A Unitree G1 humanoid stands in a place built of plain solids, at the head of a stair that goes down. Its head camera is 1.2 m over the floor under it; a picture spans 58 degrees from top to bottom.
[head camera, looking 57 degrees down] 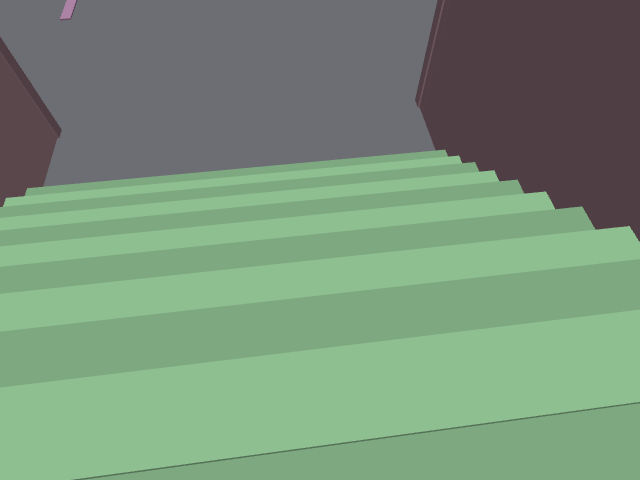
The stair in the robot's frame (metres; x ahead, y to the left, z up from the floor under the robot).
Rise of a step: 0.19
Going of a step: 0.25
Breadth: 3.71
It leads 7 degrees to the left of straight ahead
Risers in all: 10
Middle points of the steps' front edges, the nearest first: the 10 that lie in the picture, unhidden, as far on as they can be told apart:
0.36 0.40 0.00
0.61 0.43 -0.18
0.87 0.46 -0.37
1.12 0.50 -0.56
1.37 0.53 -0.74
1.62 0.56 -0.93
1.87 0.59 -1.12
2.13 0.62 -1.30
2.38 0.65 -1.49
2.63 0.68 -1.68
